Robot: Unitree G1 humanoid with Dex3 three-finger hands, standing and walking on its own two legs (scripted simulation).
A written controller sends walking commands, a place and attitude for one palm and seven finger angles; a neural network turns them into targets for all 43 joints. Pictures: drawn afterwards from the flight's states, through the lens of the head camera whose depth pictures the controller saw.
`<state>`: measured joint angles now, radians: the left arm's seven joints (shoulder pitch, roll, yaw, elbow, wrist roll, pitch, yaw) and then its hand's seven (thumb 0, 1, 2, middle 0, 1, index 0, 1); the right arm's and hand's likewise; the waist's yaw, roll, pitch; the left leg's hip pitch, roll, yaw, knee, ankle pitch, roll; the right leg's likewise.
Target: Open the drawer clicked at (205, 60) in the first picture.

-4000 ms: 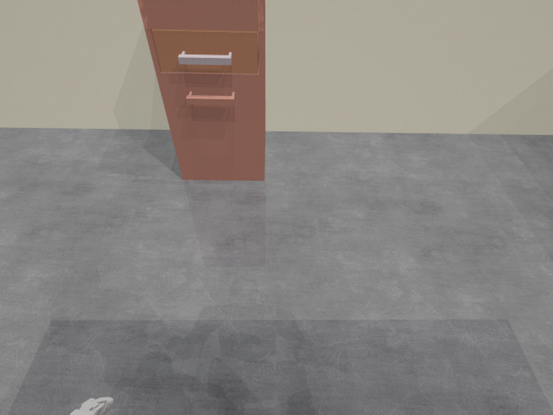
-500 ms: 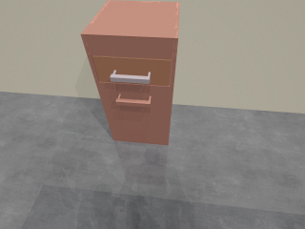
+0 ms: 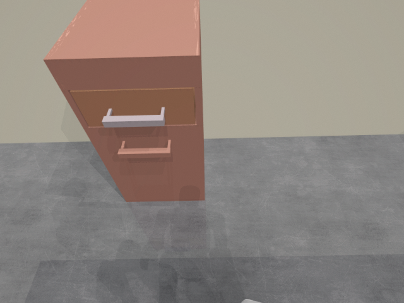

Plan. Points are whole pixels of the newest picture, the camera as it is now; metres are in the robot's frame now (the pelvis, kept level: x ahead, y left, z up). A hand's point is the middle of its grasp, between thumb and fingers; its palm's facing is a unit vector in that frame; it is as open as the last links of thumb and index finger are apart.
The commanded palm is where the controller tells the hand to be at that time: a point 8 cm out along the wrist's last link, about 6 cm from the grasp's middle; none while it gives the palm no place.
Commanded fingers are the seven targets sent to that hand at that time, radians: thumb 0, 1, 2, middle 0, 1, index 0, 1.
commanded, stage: take the last steps up to it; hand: left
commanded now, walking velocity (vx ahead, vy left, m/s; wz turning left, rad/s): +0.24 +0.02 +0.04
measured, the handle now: (135, 116) +0.67 +0.23 -0.08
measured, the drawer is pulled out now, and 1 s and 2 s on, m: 0.00 0.00 0.00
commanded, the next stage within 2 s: come to a stop and stand still in 0.22 s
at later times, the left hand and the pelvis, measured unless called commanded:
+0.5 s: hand out of the picture +0.11 +0.16 -0.18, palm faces +0.12 -0.98 -0.13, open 7.4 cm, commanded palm none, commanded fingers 0.00 0.90 0.90 -0.20 -0.30 -0.20 -0.30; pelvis +0.15 +0.01 +0.00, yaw +1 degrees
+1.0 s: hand out of the picture +0.12 +0.13 -0.13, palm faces +0.04 -0.96 -0.29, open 7.4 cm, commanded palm none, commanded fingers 0.00 0.90 0.90 -0.20 -0.30 -0.20 -0.30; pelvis +0.11 -0.06 +0.02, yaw -1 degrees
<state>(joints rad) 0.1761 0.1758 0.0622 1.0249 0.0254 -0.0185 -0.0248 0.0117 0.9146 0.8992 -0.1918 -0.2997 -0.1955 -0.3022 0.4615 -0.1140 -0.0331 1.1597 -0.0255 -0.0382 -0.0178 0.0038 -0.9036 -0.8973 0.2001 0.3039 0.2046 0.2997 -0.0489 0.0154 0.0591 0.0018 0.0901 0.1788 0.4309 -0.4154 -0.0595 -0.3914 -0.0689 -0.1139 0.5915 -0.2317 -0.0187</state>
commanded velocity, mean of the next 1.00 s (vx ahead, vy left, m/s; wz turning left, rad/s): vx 0.00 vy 0.02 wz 0.01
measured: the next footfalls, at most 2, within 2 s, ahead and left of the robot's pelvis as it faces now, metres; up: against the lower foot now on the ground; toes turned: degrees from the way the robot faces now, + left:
left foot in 0.42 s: +0.25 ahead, +0.12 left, +0.00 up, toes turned +9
right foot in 0.88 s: +0.11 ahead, -0.15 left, +0.00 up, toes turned -1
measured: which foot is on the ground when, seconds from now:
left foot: down 0.00-0.02, up 0.04-0.40, down 0.42-0.88, up 0.90-1.00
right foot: down 0.00-0.44, up 0.46-0.86, down 0.88-1.00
